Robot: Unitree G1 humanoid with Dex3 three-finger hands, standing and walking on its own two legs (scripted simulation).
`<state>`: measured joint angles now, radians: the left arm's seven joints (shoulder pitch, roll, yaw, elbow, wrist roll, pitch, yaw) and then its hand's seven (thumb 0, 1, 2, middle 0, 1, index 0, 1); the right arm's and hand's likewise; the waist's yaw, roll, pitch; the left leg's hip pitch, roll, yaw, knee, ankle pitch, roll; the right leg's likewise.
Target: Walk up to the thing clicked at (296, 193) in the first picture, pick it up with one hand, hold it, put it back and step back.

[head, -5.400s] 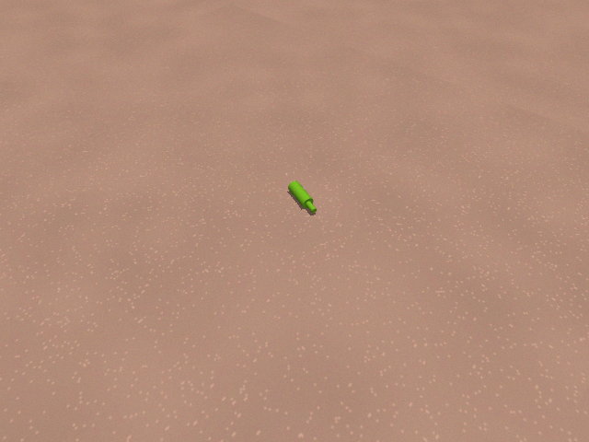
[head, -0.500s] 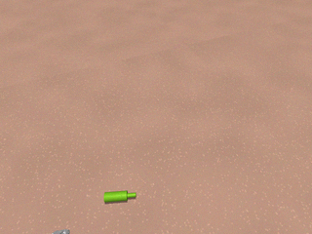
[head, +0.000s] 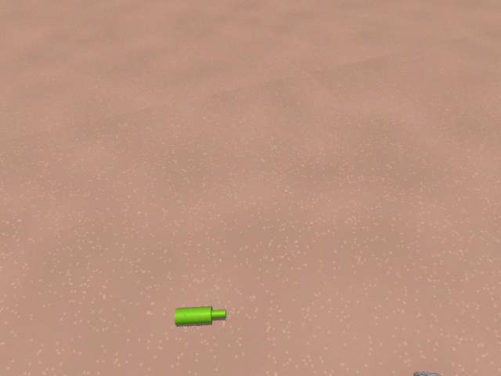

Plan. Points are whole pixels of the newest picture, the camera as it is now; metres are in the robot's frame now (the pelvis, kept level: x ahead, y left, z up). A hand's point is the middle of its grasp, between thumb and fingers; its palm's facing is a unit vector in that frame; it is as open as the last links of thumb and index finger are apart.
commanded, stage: stand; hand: left
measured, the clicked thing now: (201, 314) +0.45 +0.22 -0.75
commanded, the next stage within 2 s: none
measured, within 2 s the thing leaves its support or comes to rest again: neither
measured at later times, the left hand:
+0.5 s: hand out of the picture +0.08 +0.25 -0.16, palm faces -0.01 -0.94 -0.34, open 7.4 cm
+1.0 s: hand out of the picture +0.06 +0.24 -0.16, palm faces -0.02 -0.94 -0.34, open 7.4 cm
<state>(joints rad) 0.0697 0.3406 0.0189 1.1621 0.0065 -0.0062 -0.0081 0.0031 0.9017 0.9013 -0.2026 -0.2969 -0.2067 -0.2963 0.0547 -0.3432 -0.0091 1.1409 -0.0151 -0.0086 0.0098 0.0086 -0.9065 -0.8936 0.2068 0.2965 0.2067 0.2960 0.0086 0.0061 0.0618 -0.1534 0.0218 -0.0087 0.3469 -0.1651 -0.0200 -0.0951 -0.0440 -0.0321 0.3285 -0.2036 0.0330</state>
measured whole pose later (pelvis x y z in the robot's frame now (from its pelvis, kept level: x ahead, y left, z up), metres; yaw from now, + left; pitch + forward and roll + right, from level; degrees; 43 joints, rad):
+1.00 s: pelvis +0.00 -0.01 +0.00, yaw +0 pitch -2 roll +0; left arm 0.12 0.35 0.01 1.14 0.01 -0.01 -0.01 0.00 0.90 0.90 -0.20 -0.30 -0.21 -0.30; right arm 0.10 -0.36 0.00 1.14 -0.01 0.00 0.01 0.01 -0.91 -0.89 0.21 0.30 0.21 0.30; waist 0.00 0.01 0.06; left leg -0.14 0.04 -0.01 0.33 -0.15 -0.03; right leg -0.09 -0.03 -0.03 0.32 -0.20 0.02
